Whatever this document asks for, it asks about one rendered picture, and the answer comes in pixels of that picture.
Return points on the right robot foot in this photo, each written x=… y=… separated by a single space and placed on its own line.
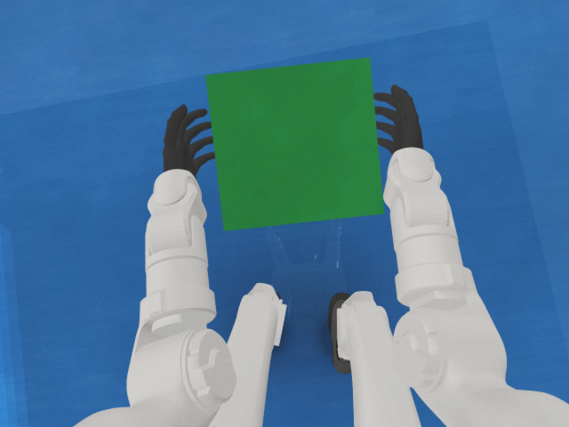
x=340 y=364

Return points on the right robot forearm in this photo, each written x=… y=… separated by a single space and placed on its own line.
x=430 y=269

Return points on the right robot hand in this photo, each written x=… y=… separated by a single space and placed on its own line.
x=406 y=133

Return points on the right robot upper arm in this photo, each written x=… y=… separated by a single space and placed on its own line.
x=456 y=363

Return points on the robot right thigh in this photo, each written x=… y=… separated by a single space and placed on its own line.
x=380 y=399

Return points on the left robot forearm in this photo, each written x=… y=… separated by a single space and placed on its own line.
x=178 y=294

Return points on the left robot hand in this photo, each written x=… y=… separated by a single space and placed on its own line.
x=178 y=152

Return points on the carton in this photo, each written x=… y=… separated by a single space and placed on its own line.
x=295 y=144

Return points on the left robot upper arm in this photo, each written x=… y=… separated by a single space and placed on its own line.
x=179 y=381

